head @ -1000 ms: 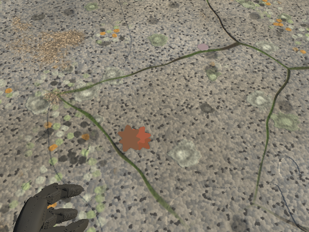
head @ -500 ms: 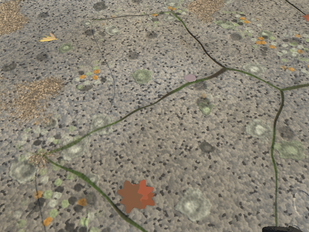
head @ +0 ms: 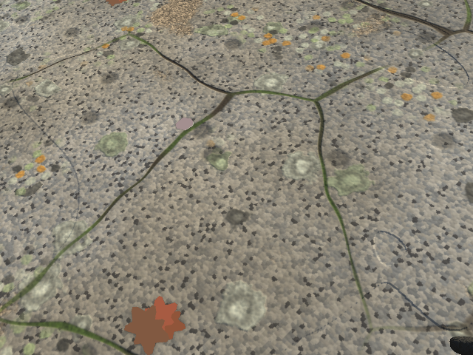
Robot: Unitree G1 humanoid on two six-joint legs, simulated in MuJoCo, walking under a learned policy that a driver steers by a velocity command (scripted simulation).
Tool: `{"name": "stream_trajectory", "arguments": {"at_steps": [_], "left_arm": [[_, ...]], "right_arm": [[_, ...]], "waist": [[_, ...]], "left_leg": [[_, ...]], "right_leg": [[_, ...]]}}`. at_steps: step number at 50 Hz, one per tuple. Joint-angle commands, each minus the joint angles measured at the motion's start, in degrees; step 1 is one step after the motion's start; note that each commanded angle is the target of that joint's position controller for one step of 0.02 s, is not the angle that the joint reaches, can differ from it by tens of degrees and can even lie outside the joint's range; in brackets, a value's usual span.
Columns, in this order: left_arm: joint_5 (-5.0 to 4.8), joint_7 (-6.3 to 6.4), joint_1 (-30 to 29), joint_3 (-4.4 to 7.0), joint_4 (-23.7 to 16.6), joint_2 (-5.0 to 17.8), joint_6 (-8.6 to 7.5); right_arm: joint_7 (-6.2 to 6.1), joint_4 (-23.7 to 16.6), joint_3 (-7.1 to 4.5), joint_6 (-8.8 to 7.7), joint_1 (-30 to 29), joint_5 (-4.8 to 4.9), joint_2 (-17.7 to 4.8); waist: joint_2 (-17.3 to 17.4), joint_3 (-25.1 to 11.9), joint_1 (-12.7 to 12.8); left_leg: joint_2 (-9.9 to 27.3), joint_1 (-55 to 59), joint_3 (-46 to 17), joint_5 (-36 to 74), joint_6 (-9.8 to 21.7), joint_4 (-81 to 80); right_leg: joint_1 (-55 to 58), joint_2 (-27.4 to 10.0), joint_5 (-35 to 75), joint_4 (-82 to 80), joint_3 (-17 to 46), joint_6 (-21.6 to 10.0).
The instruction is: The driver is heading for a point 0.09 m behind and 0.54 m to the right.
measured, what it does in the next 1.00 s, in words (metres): walks ahead, turning right: left foot, then right foot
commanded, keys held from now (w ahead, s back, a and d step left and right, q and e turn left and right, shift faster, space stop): w+e+shift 1.00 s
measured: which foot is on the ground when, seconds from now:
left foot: up 0.00-0.28, down 0.30-0.76, up 0.78-1.00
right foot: down 0.00-0.28, up 0.30-0.72, down 0.74-1.00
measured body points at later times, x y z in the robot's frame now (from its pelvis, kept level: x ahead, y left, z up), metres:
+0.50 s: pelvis +0.13 -0.01 +0.00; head +0.16 +0.00 +0.45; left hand +0.43 +0.13 -0.08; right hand +0.04 -0.30 -0.10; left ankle +0.09 +0.13 -0.74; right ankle +0.11 -0.15 -0.64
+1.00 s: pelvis +0.42 -0.30 -0.01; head +0.44 -0.33 +0.44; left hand +0.67 -0.15 -0.13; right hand +0.33 -0.59 -0.10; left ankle +0.66 -0.26 -0.67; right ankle +0.34 -0.25 -0.74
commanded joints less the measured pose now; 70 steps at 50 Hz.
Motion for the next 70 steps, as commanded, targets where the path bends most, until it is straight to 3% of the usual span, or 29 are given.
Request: {"name": "stream_trajectory", "arguments": {"at_steps": [1,4,11,12,13,14,15,16,17,21,32,34,36,37,38,39,40,42,45,50,55,57,58,59,60,61,63,66,70], "left_arm": [[-0.75,0.91,-3.63,2.10,-5.71,8.54,-1.30],[-1.34,0.64,-0.30,2.62,-5.32,10.59,-2.04],[-1.92,-0.08,-4.33,1.88,-8.33,9.94,-2.24],[3.55,-3.42,-6.84,2.87,-7.93,13.08,-1.38],[2.91,-4.68,-9.35,2.54,-9.08,11.14,-1.26],[2.19,-4.96,-11.21,1.81,-9.94,8.45,-1.70],[1.77,-4.68,-10.12,0.31,-10.97,2.60,-2.33],[1.38,-4.26,-11.67,-0.49,-13.99,1.99,-2.75],[2.32,-4.09,-14.67,-0.18,-14.22,5.75,-2.83],[3.36,-7.61,-11.91,0.61,-10.49,8.11,-1.74],[2.75,-9.44,-28.72,-3.15,-12.97,2.88,-1.76],[2.62,-8.41,-24.40,-3.26,-11.47,2.76,-1.74],[2.11,-7.05,-7.12,-1.25,-6.83,6.84,-2.13],[2.23,-5.82,6.50,0.72,-2.44,10.29,-2.62],[0.55,-4.46,6.72,3.18,-0.75,14.85,-2.09],[2.44,-4.51,2.05,3.94,-3.68,21.85,-1.18],[2.15,-3.52,7.35,3.77,-3.49,19.28,-0.58],[1.80,-2.43,5.53,2.73,0.56,16.11,-2.35],[1.09,-1.71,-0.81,0.72,-0.24,11.64,-4.68],[1.44,-2.75,1.69,0.53,1.22,10.75,-6.21],[0.29,-2.39,3.77,2.11,2.93,14.19,-6.11],[0.13,-2.36,0.77,2.79,2.55,16.65,-6.09],[-0.18,-2.49,-1.46,1.95,1.54,13.09,-6.59],[-0.23,-1.86,4.45,-2.35,0.39,-2.32,-5.54],[-3.70,-1.75,12.15,-1.75,-1.37,4.25,-5.11],[-3.30,-1.40,8.84,-0.30,-1.34,10.27,-3.87],[-2.76,-0.92,0.85,1.05,-2.54,12.06,-1.67],[-2.60,-0.89,-0.21,0.93,-5.00,7.58,0.49],[-1.81,-3.13,-6.75,-0.20,-7.78,5.16,0.31]], "right_arm": [[0.82,-4.05,-0.90,-1.62,-1.14,0.38,-2.98],[2.49,-5.09,-0.95,-3.49,-4.55,1.75,-3.54],[4.02,-5.17,-0.97,-7.32,-3.71,3.03,-3.03],[3.72,-2.77,0.26,-3.96,1.19,-0.62,-2.95],[2.84,-2.50,-0.05,-3.01,4.97,-0.41,-3.51],[1.92,-1.42,-0.60,-2.98,11.20,-0.44,-6.34],[1.37,-1.44,-1.21,-3.50,16.45,-1.52,-11.32],[1.29,-2.45,-2.25,-3.75,13.51,-3.61,-17.16],[1.79,-2.73,-1.83,-3.92,10.65,-3.26,-13.49],[2.01,-0.98,0.93,-4.79,12.78,-1.24,-7.11],[2.04,7.68,1.96,-6.51,27.25,-2.01,-6.06],[1.36,8.29,1.84,-5.99,26.92,-1.68,-8.53],[0.96,7.54,0.82,-4.57,24.86,-1.45,-13.31],[1.39,6.13,0.76,-4.38,22.01,-1.20,-13.73],[2.11,5.10,1.32,-4.73,21.31,-1.48,-9.35],[3.42,-3.33,2.84,-5.90,21.74,-0.70,-5.71],[3.43,-4.90,2.08,-7.08,12.36,-1.16,-10.09],[3.03,-5.25,3.37,-7.18,12.45,-1.65,-6.36],[3.55,-3.44,4.07,-3.59,17.55,-3.94,-4.55],[4.34,-9.27,5.27,-3.13,0.43,-2.32,-3.00],[3.63,-8.84,4.74,-4.51,0.51,-1.38,-5.49],[1.96,-5.22,2.98,-5.17,15.05,-1.09,-9.45],[1.16,-2.94,1.87,-5.67,25.83,-1.62,-12.25],[0.45,-3.92,1.72,-6.96,26.35,0.58,-12.40],[1.37,-5.72,1.57,-6.92,23.20,-1.19,-12.48],[1.01,-9.17,1.89,-6.28,15.33,-1.52,-8.72],[0.92,-8.65,2.65,-5.30,8.76,-1.14,-4.31],[1.24,-6.18,2.35,-5.92,4.63,-0.01,-3.80],[1.21,-2.46,0.42,-6.26,7.12,0.66,-7.69]], "waist": [[-9.39,-9.49,-2.34],[-13.48,-6.61,-0.19],[-14.31,-3.36,-1.10],[-16.34,-3.43,-1.83],[-12.63,-2.36,-5.10],[-6.94,-3.02,-8.63],[6.93,-6.21,-10.07],[9.95,-4.27,-7.35],[4.25,-2.09,-6.19],[4.20,-1.46,-4.55],[2.36,8.65,-8.15],[4.29,3.88,-3.83],[7.09,-6.63,5.89],[5.77,-12.87,12.21],[-5.81,-14.89,9.75],[-15.50,-21.94,3.25],[-1.22,-22.48,7.80],[2.26,-6.13,1.06],[-2.45,-1.41,-5.44],[-6.29,4.49,-1.34],[-6.05,-0.71,-0.30],[-5.57,-8.88,-8.21],[-4.87,-14.50,-13.30],[12.98,-23.09,-8.52],[25.10,-30.89,-4.36],[15.28,-24.54,-4.84],[1.89,-11.22,-3.37],[4.22,-2.52,-0.65],[1.85,-4.34,-2.69]], "left_leg": [[-0.65,-3.64,-2.74,5.41,-0.48,0.03],[-1.71,-4.06,-2.86,5.34,-0.91,-13.91],[-3.19,14.53,-2.24,2.56,-0.98,-32.16],[-3.98,19.77,1.18,0.63,-0.46,-33.12],[-3.29,27.98,1.54,4.26,0.15,-38.34],[0.80,40.69,-0.63,3.67,1.15,-40.56],[15.63,47.57,-16.13,-13.00,3.10,-47.08],[27.56,44.76,-38.51,-28.01,8.39,-54.31],[28.81,39.84,-39.03,-28.81,10.65,-53.86],[16.01,34.39,-10.65,-9.14,6.42,-53.25],[14.85,40.00,15.77,32.22,4.32,-56.05],[15.66,40.69,19.23,72.30,3.87,-47.11],[19.05,38.81,18.26,88.34,5.19,-25.27],[18.94,28.16,17.40,79.60,5.07,-7.88],[10.03,10.62,16.36,24.43,3.59,11.53],[1.40,-12.26,9.08,-6.72,-0.38,31.29],[3.82,-15.67,-0.42,1.14,0.54,30.12],[8.95,-12.80,0.12,1.33,0.68,19.76],[11.98,-2.30,0.27,-2.72,-1.68,11.14],[9.37,1.59,3.94,13.12,-2.51,-12.41],[1.56,15.52,2.91,22.81,0.84,-30.92],[0.50,32.70,2.11,23.97,1.84,-33.51],[6.52,45.85,-1.23,24.23,2.49,-32.91],[21.15,63.39,-16.74,45.81,4.55,-27.44],[30.83,64.24,-38.80,39.72,11.57,-36.24],[28.35,56.00,-32.37,35.81,12.74,-38.24],[21.92,39.03,-14.98,33.37,10.86,-40.41],[18.07,24.87,-0.13,36.49,11.00,-46.00],[20.90,29.72,2.92,14.19,13.63,-52.85]], "right_leg": [[9.94,-9.71,1.10,-12.44,17.27,-8.66],[12.27,-10.38,-20.79,-17.84,24.57,-9.89],[0.60,-6.78,-18.94,-13.83,28.43,-9.58],[-3.20,-2.45,-19.84,-12.86,25.71,-8.64],[-9.86,-0.51,-20.71,-9.50,24.83,-7.00],[-20.56,2.44,-22.39,-2.02,21.33,-4.03],[-27.52,8.22,-23.39,17.33,10.67,-1.85],[-38.76,7.41,-15.98,27.31,6.11,-0.95],[-39.72,0.11,-8.80,33.52,4.73,-1.03],[-34.18,-2.20,1.49,41.80,0.41,0.88],[-30.34,-3.39,3.08,21.14,-14.60,-4.52],[-17.16,2.40,-0.57,16.47,-19.48,-7.55],[2.13,6.61,-6.18,15.07,-17.61,-10.57],[21.21,7.26,-4.97,9.52,-12.91,-12.77],[36.42,0.39,-10.04,3.88,1.03,-12.67],[49.63,-16.49,-19.58,-7.18,37.59,-22.94],[47.45,-14.90,-15.77,-11.72,38.23,-20.52],[26.78,-11.33,-2.27,-13.48,26.08,-16.97],[6.00,-3.45,3.65,-14.49,15.76,-16.35],[-4.73,1.20,8.46,-19.59,14.24,-15.13],[7.76,-1.02,39.20,-10.11,16.51,-8.92],[8.01,1.09,47.61,9.53,16.39,-4.23],[1.75,4.16,36.68,24.15,14.09,-2.19],[-12.39,8.67,-25.16,42.63,11.50,0.76],[-18.92,7.28,-23.03,56.33,8.77,2.54],[-19.35,2.22,-16.91,57.00,6.16,4.52],[-18.88,-2.62,-11.03,54.43,0.81,6.15],[-15.12,-6.45,-9.27,44.23,-1.57,6.04],[-17.93,-11.21,-0.37,32.42,-2.49,4.05]]}}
